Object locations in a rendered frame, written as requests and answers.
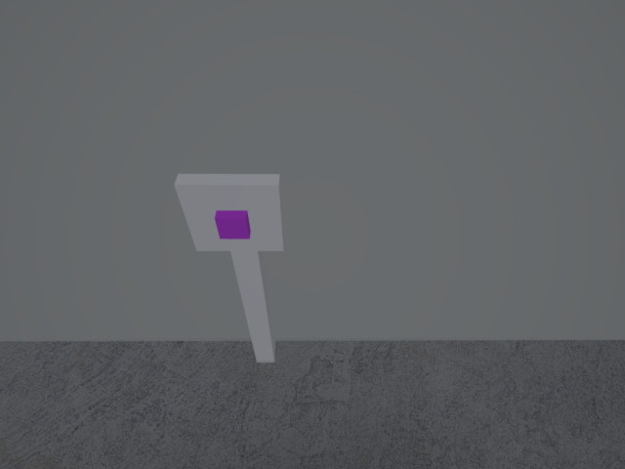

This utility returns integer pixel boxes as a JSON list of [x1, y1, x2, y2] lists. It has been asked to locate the button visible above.
[[215, 210, 251, 239]]

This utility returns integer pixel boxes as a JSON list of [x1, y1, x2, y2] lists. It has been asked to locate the panel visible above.
[[174, 174, 284, 362]]

